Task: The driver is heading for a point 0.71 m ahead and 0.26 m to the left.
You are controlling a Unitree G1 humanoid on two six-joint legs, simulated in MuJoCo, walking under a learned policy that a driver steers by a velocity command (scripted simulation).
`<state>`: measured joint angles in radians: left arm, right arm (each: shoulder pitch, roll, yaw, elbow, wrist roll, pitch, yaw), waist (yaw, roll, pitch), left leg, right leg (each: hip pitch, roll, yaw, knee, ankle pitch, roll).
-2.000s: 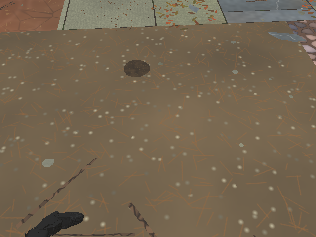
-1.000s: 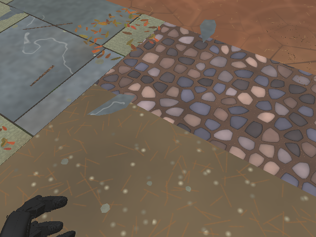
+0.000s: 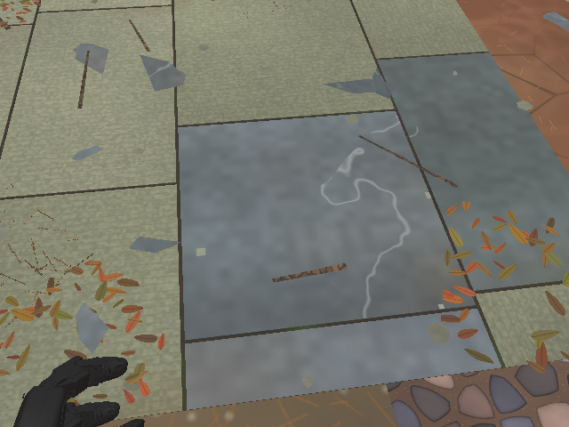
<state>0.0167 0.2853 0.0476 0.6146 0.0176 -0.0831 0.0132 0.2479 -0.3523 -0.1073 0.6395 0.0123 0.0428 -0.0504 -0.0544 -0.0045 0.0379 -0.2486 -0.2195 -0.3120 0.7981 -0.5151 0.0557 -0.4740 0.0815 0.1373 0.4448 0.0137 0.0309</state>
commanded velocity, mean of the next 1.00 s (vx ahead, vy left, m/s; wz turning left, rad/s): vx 0.04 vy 0.00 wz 0.57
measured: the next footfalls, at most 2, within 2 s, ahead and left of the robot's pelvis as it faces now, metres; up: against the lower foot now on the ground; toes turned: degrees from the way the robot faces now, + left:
left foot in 0.44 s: +0.04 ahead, +0.12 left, +0.00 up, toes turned +27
right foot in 0.82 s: +0.16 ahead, -0.09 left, +0.00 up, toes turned +30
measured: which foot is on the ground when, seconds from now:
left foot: up 0.00-0.42, down 0.44-1.00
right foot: down 0.00-0.44, up 0.46-0.80, down 0.82-1.00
